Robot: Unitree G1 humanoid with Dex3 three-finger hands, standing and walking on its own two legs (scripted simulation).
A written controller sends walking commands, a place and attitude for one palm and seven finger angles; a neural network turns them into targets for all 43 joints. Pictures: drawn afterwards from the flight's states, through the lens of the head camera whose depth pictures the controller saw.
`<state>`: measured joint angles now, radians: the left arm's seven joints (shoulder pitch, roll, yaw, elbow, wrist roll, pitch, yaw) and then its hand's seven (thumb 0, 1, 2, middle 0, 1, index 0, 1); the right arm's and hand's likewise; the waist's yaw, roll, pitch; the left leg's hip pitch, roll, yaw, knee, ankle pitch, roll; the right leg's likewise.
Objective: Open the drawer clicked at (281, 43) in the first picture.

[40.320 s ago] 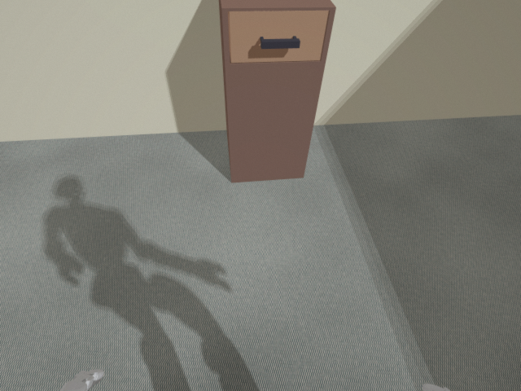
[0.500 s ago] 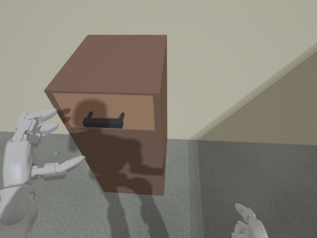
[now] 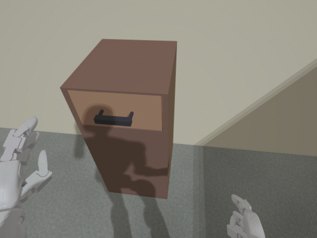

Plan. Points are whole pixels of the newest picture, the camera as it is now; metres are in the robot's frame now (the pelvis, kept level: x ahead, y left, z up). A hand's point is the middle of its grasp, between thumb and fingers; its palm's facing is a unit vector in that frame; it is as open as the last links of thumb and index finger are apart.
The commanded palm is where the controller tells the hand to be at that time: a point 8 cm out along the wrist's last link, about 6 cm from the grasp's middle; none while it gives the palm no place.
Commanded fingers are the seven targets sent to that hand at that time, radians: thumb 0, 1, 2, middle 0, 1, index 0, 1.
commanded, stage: draw the hand back to the body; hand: left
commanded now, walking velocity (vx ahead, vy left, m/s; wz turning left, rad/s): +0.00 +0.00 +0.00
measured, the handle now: (114, 116) +0.52 +0.25 -0.02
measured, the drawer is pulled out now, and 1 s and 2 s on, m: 0.00 0.00 0.00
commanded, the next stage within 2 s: step back with the hand held close in 0.04 s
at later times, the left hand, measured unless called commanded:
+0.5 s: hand (39, 183) +0.17 +0.26 +0.14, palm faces +0.33 -0.82 -0.47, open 7.4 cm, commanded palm +0.11 +0.30 +0.17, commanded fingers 0.00 0.90 0.90 -0.20 -0.30 -0.20 -0.30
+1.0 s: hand (16, 210) +0.11 +0.26 +0.15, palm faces +0.39 -0.83 -0.40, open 7.4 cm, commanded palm +0.04 +0.31 +0.17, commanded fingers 0.00 0.90 0.90 -0.20 -0.30 -0.20 -0.30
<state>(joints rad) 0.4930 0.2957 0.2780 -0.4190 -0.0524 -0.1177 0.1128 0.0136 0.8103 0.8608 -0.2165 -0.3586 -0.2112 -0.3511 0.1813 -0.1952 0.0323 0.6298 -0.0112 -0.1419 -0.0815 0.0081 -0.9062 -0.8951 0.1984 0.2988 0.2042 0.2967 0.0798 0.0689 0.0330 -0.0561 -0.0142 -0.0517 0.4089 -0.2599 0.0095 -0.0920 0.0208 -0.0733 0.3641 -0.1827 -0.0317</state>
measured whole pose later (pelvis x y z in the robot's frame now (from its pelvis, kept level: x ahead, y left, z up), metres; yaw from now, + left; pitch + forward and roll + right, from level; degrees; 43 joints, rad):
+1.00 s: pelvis -0.08 +0.02 -0.02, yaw +1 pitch +2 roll -2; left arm 0.60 0.36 0.36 -0.63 -0.02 -0.19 0.16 0.02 0.89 0.90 -0.21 -0.31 -0.21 -0.30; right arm 0.22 -0.22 0.00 0.56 -0.01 -0.06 -0.09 0.01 -0.91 -0.89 0.20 0.30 0.21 0.30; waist -0.01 -0.01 -0.01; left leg -0.45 -0.03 -0.04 0.65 -0.23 0.04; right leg -0.48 0.01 -0.06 0.69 -0.31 0.00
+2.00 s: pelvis -0.30 -0.06 +0.00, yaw +3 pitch +2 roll +2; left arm 0.60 0.31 0.31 -0.42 -0.02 -0.19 0.15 0.02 0.89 0.90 -0.21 -0.30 -0.21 -0.30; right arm 0.32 -0.26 -0.02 0.67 -0.01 -0.09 -0.08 0.01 -0.91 -0.89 0.20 0.30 0.21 0.30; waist -0.02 0.00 -0.12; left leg -0.38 0.01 0.02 0.79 -0.34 0.01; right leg -0.27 -0.02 -0.08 0.44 -0.22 -0.05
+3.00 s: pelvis -0.34 -0.04 -0.01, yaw +8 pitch -1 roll -1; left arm 0.27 0.26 0.03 1.01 0.01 0.03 0.01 0.01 0.93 0.90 -0.21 -0.30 -0.20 -0.30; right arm 0.28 -0.23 -0.01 1.02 -0.02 0.02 -0.01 0.00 -0.91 -0.89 0.20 0.30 0.20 0.30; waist 0.01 0.00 0.09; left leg -0.25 -0.01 -0.02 0.48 -0.21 0.01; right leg -0.22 0.01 0.00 0.46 -0.22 0.00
